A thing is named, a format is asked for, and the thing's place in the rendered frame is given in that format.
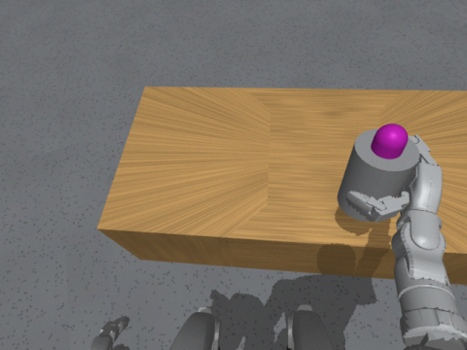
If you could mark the right robot hand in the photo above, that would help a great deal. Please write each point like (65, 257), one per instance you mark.
(422, 190)

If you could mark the left robot hand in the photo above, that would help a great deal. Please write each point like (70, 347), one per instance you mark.
(109, 333)

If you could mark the bottle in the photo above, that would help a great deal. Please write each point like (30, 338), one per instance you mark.
(379, 165)

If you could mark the right robot arm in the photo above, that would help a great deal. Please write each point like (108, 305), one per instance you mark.
(430, 317)

